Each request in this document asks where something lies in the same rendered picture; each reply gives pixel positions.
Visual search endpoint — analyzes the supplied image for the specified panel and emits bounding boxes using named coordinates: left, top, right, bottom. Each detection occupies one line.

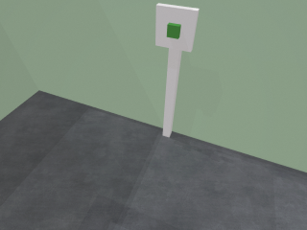
left=155, top=3, right=200, bottom=137

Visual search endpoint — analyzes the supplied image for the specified button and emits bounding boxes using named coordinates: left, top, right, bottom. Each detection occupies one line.
left=167, top=22, right=181, bottom=39

